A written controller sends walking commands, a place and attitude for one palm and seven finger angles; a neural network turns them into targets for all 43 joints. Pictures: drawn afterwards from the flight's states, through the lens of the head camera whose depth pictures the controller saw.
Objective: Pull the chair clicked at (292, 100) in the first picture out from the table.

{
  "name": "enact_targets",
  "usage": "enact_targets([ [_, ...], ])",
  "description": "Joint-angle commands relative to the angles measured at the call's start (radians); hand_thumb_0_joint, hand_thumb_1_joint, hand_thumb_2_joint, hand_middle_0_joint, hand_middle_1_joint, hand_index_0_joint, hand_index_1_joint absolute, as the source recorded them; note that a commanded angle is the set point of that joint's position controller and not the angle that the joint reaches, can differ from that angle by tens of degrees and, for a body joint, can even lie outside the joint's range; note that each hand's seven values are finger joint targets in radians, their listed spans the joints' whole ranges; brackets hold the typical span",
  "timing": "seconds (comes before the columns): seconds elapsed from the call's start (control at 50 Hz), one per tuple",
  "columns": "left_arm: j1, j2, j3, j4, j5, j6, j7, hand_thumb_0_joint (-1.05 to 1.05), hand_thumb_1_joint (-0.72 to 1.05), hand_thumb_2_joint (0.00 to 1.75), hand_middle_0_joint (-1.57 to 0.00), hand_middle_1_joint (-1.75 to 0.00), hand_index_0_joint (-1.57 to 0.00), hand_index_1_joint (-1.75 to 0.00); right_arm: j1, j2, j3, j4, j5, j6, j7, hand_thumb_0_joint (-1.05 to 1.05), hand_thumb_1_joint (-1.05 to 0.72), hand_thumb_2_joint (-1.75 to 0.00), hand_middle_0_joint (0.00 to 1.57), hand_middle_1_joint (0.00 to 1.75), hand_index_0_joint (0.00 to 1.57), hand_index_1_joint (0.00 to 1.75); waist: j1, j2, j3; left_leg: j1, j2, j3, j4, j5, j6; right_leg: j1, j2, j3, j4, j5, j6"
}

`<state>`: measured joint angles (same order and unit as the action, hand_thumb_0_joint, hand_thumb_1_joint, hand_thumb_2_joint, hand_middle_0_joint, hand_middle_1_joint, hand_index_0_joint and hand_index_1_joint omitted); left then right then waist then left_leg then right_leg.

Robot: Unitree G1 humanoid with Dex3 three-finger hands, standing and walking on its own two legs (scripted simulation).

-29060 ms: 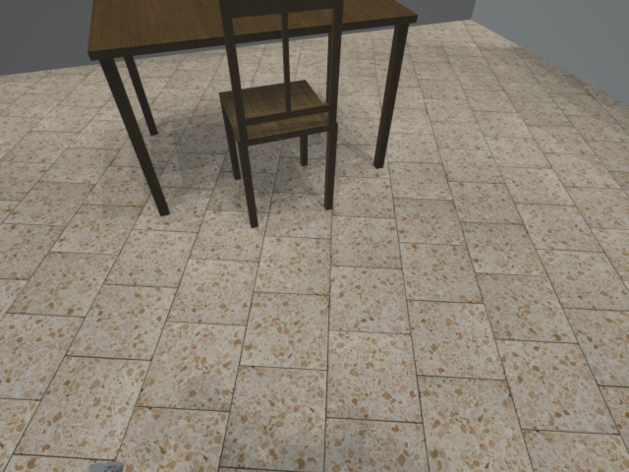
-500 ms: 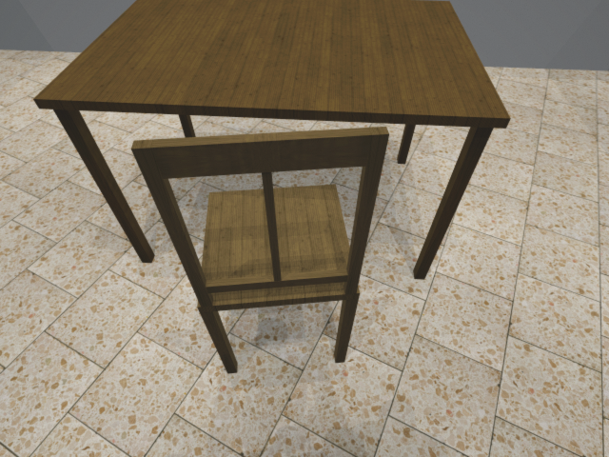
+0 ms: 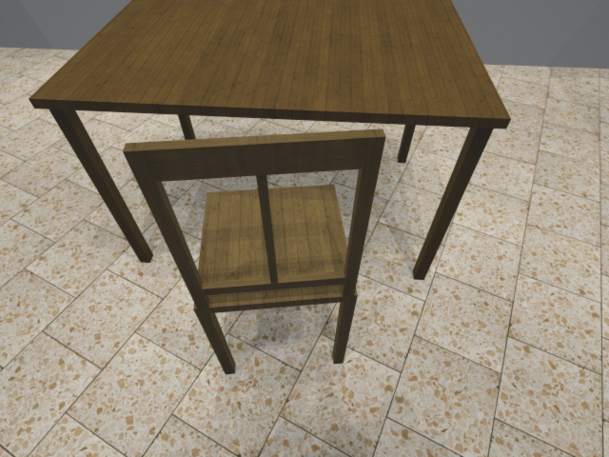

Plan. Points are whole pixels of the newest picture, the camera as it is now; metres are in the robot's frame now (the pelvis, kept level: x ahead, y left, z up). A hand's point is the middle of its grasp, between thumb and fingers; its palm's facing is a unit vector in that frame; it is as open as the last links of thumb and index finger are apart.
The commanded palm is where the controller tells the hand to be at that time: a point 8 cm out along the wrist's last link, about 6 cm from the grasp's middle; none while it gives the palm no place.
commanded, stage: take the last steps up to it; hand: left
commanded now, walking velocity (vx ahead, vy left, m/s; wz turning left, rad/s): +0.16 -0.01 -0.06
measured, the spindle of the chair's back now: (268, 235) +0.51 +0.10 -0.08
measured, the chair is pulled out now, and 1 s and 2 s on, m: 0.18 0.18 0.18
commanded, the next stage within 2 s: come to a stop and stand still in 0.22 s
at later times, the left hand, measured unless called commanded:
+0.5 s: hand out of the picture +0.03 +0.15 -0.19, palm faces +0.06 -0.98 -0.17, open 7.4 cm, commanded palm none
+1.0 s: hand out of the picture +0.06 +0.20 -0.19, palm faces +0.01 -0.98 -0.21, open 7.4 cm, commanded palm none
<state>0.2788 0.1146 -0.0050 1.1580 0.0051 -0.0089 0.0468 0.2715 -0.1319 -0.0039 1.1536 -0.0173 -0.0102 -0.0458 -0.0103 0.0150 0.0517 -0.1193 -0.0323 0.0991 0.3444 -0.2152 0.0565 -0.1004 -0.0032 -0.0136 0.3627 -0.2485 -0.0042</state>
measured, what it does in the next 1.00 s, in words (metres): stands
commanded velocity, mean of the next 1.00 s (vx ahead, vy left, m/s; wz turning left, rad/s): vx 0.01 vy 0.00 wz -0.01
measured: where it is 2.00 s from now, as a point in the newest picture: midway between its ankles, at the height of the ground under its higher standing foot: outside the picture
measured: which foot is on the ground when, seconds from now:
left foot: down 0.00-1.00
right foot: down 0.00-1.00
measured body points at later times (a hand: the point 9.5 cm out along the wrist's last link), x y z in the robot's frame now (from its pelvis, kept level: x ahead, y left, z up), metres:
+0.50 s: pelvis +0.05 -0.01 -0.01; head +0.07 -0.01 +0.44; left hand +0.02 +0.20 -0.17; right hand +0.04 -0.23 -0.17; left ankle -0.02 +0.08 -0.74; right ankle -0.03 -0.12 -0.74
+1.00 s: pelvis +0.01 +0.02 -0.02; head +0.01 +0.03 +0.43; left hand +0.06 +0.25 -0.17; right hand +0.07 -0.22 -0.16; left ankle +0.02 +0.10 -0.75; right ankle -0.03 -0.12 -0.75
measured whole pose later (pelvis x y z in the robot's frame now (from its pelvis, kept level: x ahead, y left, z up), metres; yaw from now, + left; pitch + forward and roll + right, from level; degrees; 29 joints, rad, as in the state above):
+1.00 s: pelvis +0.01 +0.02 -0.02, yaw +0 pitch -2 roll -1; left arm 0.26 0.18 -0.01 0.97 0.02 0.00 0.05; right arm 0.23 -0.19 0.00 0.97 -0.02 0.00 -0.01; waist 0.00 0.00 0.02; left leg -0.26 -0.02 0.04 0.60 -0.31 0.06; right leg -0.15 0.00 -0.01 0.53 -0.36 0.01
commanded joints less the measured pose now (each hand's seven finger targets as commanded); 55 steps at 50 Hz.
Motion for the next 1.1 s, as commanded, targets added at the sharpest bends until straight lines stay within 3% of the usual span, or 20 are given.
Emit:
enact_targets([
  [0.0,0.071,0.082,0.019,-0.01,0.002,-0.007,-0.004,0.0,0.9,0.9,-0.2,-0.3,-0.2,-0.3,0.098,-0.093,-0.017,-0.002,-0.002,-0.006,-0.006,0.0,-0.9,-0.9,0.2,0.3,0.2,0.3,-0.009,-0.013,0.018,0.059,0.133,-0.138,-0.045,0.102,0.001,-0.101,-0.077,0.075,-0.042,0.058,-0.038],
  [0.08,0.067,0.081,0.027,-0.026,0.01,0.0,-0.015,0.0,0.9,0.9,-0.2,-0.3,-0.2,-0.3,0.097,-0.106,-0.031,-0.013,-0.007,0.002,0.002,0.0,-0.9,-0.9,0.2,0.3,0.2,0.3,-0.008,0.005,0.094,-0.008,0.147,-0.168,-0.075,-0.132,0.019,-0.169,-0.053,0.066,0.011,-0.08,-0.053],
  [0.16,0.079,0.075,0.036,-0.037,0.014,-0.005,-0.021,0.0,0.9,0.9,-0.2,-0.3,-0.2,-0.3,0.103,-0.11,-0.037,-0.025,-0.006,-0.007,0.002,0.0,-0.9,-0.9,0.2,0.3,0.2,0.3,0.001,0.003,0.088,-0.021,0.166,-0.186,-0.058,-0.095,0.041,-0.16,-0.042,0.059,0.066,-0.031,-0.059],
  [0.22,0.112,0.083,0.043,-0.03,0.012,-0.013,-0.017,0.0,0.9,0.9,-0.2,-0.3,-0.2,-0.3,0.093,-0.091,-0.035,-0.032,-0.001,-0.015,0.0,0.0,-0.9,-0.9,0.2,0.3,0.2,0.3,0.011,-0.066,0.066,-0.046,0.117,-0.106,0.064,0.063,0.023,-0.089,-0.075,0.103,0.051,0.114,-0.076],
  [0.28,0.18,0.118,0.061,-0.012,0.008,-0.021,-0.008,0.0,0.9,0.9,-0.2,-0.3,-0.2,-0.3,0.079,-0.071,-0.032,-0.044,-0.002,-0.02,-0.001,0.0,-0.9,-0.9,0.2,0.3,0.2,0.3,0.028,-0.172,0.016,-0.178,0.059,-0.027,0.226,0.021,-0.015,0.094,-0.176,0.204,0.043,0.423,-0.128],
  [0.34,0.164,0.109,0.059,-0.021,0.007,-0.016,0.003,0.0,0.9,0.9,-0.2,-0.3,-0.2,-0.3,0.064,-0.051,-0.03,-0.049,0.001,-0.005,-0.009,0.0,-0.9,-0.9,0.2,0.3,0.2,0.3,0.012,-0.104,0.071,-0.185,0.073,-0.046,0.237,-0.038,-0.034,0.059,-0.213,0.209,0.067,0.678,-0.159],
  [0.38,0.097,0.098,0.055,-0.05,0.002,-0.013,0.005,0.0,0.9,0.9,-0.2,-0.3,-0.2,-0.3,0.144,-0.061,-0.029,-0.025,-0.001,-0.01,-0.017,0.0,-0.9,-0.9,0.2,0.3,0.2,0.3,-0.032,-0.002,0.02,0.036,0.105,-0.076,0.101,0.391,-0.025,-0.045,-0.116,0.098,0.159,0.712,-0.083],
  [0.42,0.092,0.08,0.049,-0.068,-0.004,-0.01,0.014,0.0,0.9,0.9,-0.2,-0.3,-0.2,-0.3,0.187,-0.1,-0.038,-0.013,0.002,-0.013,-0.035,0.0,-0.9,-0.9,0.2,0.3,0.2,0.3,-0.029,0.079,-0.034,0.189,0.172,-0.118,0.154,0.848,0.001,-0.119,-0.061,0.049,0.186,0.51,-0.045],
  [0.46,0.077,0.076,0.051,-0.065,-0.003,0.002,0.018,0.0,0.9,0.9,-0.2,-0.3,-0.2,-0.3,0.165,-0.104,-0.036,-0.016,0.005,-0.006,-0.038,0.0,-0.9,-0.9,0.2,0.3,0.2,0.3,-0.013,0.098,-0.048,0.191,0.201,-0.148,0.133,0.93,0.003,-0.1,-0.049,0.032,0.149,0.269,-0.041],
  [0.56,0.07,0.103,0.048,-0.066,0.001,0.006,0.012,0.0,0.9,0.9,-0.2,-0.3,-0.2,-0.3,0.084,-0.094,-0.036,-0.058,0.006,0.012,-0.029,0.0,-0.9,-0.9,0.2,0.3,0.2,0.3,-0.001,0.002,0.024,0.083,0.15,-0.131,0.055,0.507,-0.026,-0.073,-0.095,0.09,0.051,0.436,-0.048],
  [0.66,0.057,0.128,0.052,-0.086,0.0,0.0,0.015,0.0,0.9,0.9,-0.2,-0.3,-0.2,-0.3,0.082,-0.118,-0.044,-0.073,0.002,0.005,-0.026,0.0,-0.9,-0.9,0.2,0.3,0.2,0.3,-0.007,-0.002,-0.125,0.173,0.148,-0.124,0.094,0.664,-0.021,-0.022,-0.096,0.073,0.091,0.547,-0.045],
  [0.68,0.12,0.176,0.047,-0.093,0.022,-0.036,0.046,0.0,0.9,0.9,-0.2,-0.3,-0.2,-0.3,0.017,-0.182,-0.052,-0.16,0.026,-0.01,0.003,0.0,-0.9,-0.9,0.2,0.3,0.2,0.3,0.02,-0.154,-0.139,0.024,0.156,-0.077,0.351,0.642,-0.039,-0.029,-0.11,0.06,0.067,0.793,0.02],
  [0.7,0.134,0.173,0.054,-0.143,0.018,-0.038,0.043,0.0,0.9,0.9,-0.2,-0.3,-0.2,-0.3,0.013,-0.12,-0.039,-0.207,0.012,-0.018,0.017,0.0,-0.9,-0.9,0.2,0.3,0.2,0.3,0.035,-0.272,-0.134,-0.183,0.084,-0.089,0.354,0.075,-0.025,0.13,-0.179,0.131,0.111,0.97,-0.028],
  [0.72,0.103,0.196,0.049,-0.158,0.018,-0.046,0.036,0.0,0.9,0.9,-0.2,-0.3,-0.2,-0.3,-0.026,-0.09,-0.032,-0.221,0.007,-0.011,0.024,0.0,-0.9,-0.9,0.2,0.3,0.2,0.3,0.037,-0.276,-0.152,-0.289,0.06,-0.077,0.362,-0.179,-0.037,0.206,-0.255,0.159,0.129,1.103,-0.081],
  [0.76,0.093,0.201,0.041,-0.202,0.024,-0.047,0.026,0.0,0.9,0.9,-0.2,-0.3,-0.2,-0.3,-0.044,-0.08,-0.029,-0.24,0.013,-0.01,0.027,0.0,-0.9,-0.9,0.2,0.3,0.2,0.3,0.019,-0.112,-0.16,-0.271,0.039,-0.063,0.332,-0.205,-0.04,0.171,-0.243,0.16,0.164,1.064,-0.132],
  [0.8,0.028,0.214,0.034,-0.23,0.01,-0.038,0.021,0.0,0.9,0.9,-0.2,-0.3,-0.2,-0.3,0.036,-0.093,-0.027,-0.215,0.012,-0.008,0.025,0.0,-0.9,-0.9,0.2,0.3,0.2,0.3,-0.037,-0.069,-0.167,-0.093,0.032,-0.066,0.159,0.02,-0.037,0.046,-0.178,0.106,0.215,0.819,-0.102],
  [0.84,0.04,0.179,0.032,-0.248,0.004,-0.016,0.017,0.0,0.9,0.9,-0.2,-0.3,-0.2,-0.3,0.042,-0.148,-0.027,-0.21,0.003,-0.008,0.023,0.0,-0.9,-0.9,0.2,0.3,0.2,0.3,-0.005,0.039,-0.082,-0.073,0.145,-0.168,0.173,0.303,0.006,-0.096,-0.085,0.058,0.17,0.321,-0.043],
  [0.88,0.04,0.168,0.023,-0.238,0.014,0.0,0.013,0.0,0.9,0.9,-0.2,-0.3,-0.2,-0.3,-0.012,-0.158,-0.019,-0.225,0.003,-0.005,0.023,0.0,-0.9,-0.9,0.2,0.3,0.2,0.3,0.008,0.074,0.053,-0.176,0.149,-0.223,0.12,0.165,0.019,-0.134,-0.046,0.055,0.097,0.008,-0.037],
  [0.92,0.04,0.173,0.02,-0.233,0.017,0.002,0.006,0.0,0.9,0.9,-0.2,-0.3,-0.2,-0.3,-0.021,-0.163,-0.017,-0.231,0.003,-0.007,0.026,0.0,-0.9,-0.9,0.2,0.3,0.2,0.3,0.014,0.048,0.109,-0.218,0.138,-0.243,0.063,0.024,0.018,-0.15,-0.041,0.062,0.068,-0.075,-0.037],
  [1.08,0.067,0.172,0.01,-0.216,0.016,0.003,-0.01,0.0,0.9,0.9,-0.2,-0.3,-0.2,-0.3,-0.016,-0.198,-0.018,-0.221,0.003,-0.011,0.032,0.0,-0.9,-0.9,0.2,0.3,0.2,0.3,0.015,0.019,0.026,-0.187,0.136,-0.276,-0.067,-0.232,0.013,-0.124,-0.051,0.042,0.063,-0.099,-0.022],
])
